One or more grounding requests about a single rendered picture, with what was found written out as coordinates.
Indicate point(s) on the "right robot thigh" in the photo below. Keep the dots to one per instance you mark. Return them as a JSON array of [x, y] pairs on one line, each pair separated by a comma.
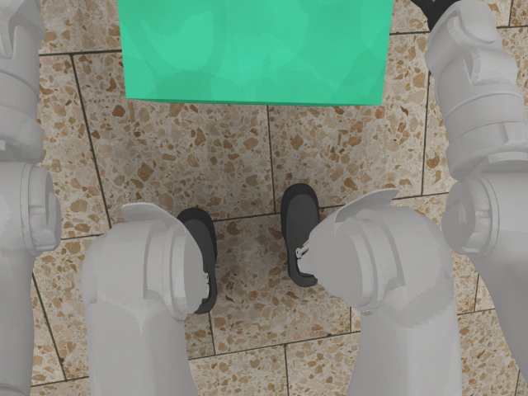
[[386, 260]]

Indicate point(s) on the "right robot forearm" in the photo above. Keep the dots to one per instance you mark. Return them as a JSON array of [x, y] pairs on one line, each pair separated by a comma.
[[475, 86]]

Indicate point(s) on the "carton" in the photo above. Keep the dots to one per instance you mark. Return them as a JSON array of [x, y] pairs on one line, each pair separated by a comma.
[[255, 52]]

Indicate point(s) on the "right robot hand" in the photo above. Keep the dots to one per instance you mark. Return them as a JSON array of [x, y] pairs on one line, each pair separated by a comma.
[[433, 10]]

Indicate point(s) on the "robot right upper arm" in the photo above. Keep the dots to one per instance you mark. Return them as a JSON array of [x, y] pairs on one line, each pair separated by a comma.
[[486, 219]]

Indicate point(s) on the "robot left foot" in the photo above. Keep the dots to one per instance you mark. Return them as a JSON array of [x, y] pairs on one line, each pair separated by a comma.
[[201, 227]]

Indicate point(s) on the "left robot forearm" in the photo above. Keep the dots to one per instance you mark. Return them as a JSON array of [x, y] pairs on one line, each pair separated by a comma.
[[21, 31]]

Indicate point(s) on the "robot left upper arm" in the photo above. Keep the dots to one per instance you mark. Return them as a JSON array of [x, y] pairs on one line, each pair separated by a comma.
[[30, 223]]

